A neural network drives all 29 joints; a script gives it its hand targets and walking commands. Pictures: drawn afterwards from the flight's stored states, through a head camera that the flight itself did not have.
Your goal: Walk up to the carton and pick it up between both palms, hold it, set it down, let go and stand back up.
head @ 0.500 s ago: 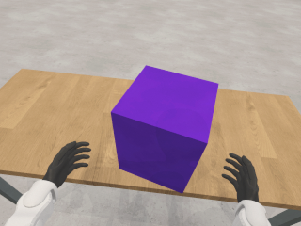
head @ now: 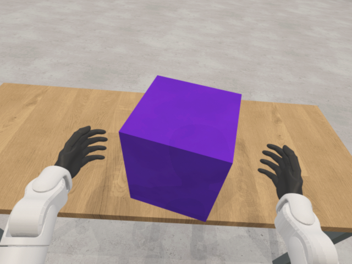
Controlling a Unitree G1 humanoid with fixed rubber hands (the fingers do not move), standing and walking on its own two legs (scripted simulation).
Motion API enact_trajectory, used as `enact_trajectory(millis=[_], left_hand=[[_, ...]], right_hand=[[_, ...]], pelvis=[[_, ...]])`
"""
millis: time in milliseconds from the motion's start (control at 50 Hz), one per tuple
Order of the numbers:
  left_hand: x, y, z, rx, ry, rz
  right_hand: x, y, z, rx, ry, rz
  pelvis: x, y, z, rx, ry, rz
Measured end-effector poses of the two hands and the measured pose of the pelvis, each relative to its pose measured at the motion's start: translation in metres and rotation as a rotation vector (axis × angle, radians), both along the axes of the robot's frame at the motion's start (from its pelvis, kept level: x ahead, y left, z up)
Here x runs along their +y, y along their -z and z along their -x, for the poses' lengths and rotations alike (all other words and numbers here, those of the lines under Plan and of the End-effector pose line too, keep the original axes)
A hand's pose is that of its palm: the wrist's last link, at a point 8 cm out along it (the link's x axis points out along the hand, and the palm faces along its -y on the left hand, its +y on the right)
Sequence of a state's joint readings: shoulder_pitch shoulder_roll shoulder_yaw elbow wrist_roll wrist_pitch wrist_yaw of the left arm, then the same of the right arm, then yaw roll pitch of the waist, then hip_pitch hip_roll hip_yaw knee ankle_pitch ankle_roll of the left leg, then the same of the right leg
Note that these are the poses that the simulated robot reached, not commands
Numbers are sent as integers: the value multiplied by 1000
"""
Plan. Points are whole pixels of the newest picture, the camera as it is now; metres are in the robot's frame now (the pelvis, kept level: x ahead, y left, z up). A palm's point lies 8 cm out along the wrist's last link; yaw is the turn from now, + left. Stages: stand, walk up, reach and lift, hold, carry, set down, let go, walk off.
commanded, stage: reach and lift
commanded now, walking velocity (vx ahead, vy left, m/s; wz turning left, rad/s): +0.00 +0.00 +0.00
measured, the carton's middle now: (181, 150) +0.41 -0.05 +0.04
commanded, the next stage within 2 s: none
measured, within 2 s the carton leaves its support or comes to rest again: neither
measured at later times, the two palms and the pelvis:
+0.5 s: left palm (89, 122) +0.40 +0.15 +0.16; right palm (290, 153) +0.30 -0.25 +0.15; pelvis -0.01 -0.01 +0.00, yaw +1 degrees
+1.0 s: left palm (104, 87) +0.45 +0.12 +0.21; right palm (291, 120) +0.35 -0.26 +0.19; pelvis -0.02 +0.00 +0.00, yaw +2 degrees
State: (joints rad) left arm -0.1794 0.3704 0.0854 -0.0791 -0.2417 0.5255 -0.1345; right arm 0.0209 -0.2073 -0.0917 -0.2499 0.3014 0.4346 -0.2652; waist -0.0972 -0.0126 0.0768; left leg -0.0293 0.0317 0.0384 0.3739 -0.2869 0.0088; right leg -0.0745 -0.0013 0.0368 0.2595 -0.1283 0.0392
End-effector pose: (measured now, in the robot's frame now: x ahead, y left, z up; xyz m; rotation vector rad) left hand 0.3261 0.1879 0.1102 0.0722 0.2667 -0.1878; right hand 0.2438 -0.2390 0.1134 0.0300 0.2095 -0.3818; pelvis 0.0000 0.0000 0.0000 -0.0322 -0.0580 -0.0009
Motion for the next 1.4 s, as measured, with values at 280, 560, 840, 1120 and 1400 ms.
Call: enact_trajectory(millis=[280,560,840,1120,1400], left_hand=[[-20,-28,-43,7,21,-15],[-37,-51,-75,-3,25,-2],[-50,-80,-106,-20,28,-12],[-73,-107,-135,-17,27,-38],[-86,-96,-147,-10,31,-50]], right_hand=[[-10,-17,-29,-21,0,-35],[-15,-43,-59,-52,-13,-28],[-16,-68,-89,-56,0,-38],[-21,-90,-116,-35,16,-46],[-13,-78,-128,-11,24,-40]], pelvis=[[-3,0,11,13,-5,-6],[-9,-1,14,29,-15,-8],[-7,-1,16,49,-24,-6],[-4,-1,15,72,-25,-4],[-7,-2,11,90,-27,-2]])
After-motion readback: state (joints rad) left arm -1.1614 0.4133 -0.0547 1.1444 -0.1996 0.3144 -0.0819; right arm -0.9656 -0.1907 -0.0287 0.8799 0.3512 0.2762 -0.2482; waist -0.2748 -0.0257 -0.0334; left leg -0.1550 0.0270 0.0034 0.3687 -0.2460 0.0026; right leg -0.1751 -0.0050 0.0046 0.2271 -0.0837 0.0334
